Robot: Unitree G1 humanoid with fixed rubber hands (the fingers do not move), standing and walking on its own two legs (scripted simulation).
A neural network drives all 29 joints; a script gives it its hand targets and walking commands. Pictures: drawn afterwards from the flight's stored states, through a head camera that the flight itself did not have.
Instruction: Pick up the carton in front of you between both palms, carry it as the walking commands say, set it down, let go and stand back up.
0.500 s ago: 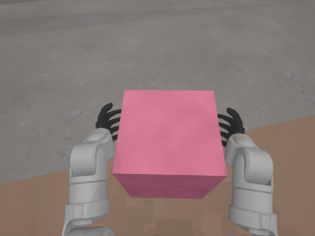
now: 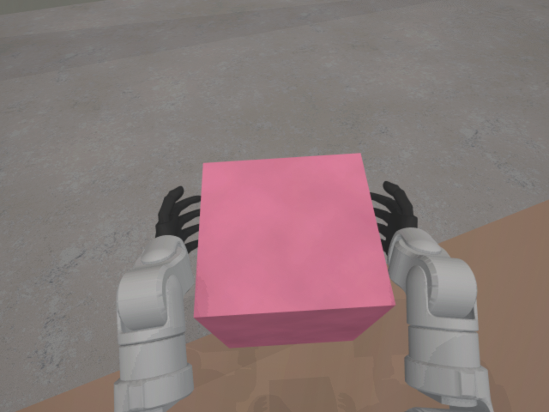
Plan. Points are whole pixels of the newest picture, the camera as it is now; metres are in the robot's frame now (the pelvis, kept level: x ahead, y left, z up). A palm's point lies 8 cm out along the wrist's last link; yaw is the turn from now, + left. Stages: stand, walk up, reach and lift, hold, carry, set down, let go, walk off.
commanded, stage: carry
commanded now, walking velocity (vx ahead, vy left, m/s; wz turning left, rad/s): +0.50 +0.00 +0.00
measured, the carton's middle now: (287, 262) +0.33 -0.02 +0.05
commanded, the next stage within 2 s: none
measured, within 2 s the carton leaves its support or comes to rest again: neither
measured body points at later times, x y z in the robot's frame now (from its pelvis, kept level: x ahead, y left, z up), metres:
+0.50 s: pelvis +0.29 +0.04 -0.03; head +0.29 +0.05 +0.42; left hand +0.63 +0.20 +0.08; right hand +0.63 -0.10 +0.08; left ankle +0.40 +0.11 -0.77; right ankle +0.12 -0.05 -0.71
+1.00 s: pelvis +0.58 +0.04 -0.06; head +0.59 +0.04 +0.39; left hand +0.92 +0.18 +0.05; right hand +0.91 -0.13 +0.05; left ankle +0.40 +0.11 -0.75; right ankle +0.71 -0.02 -0.78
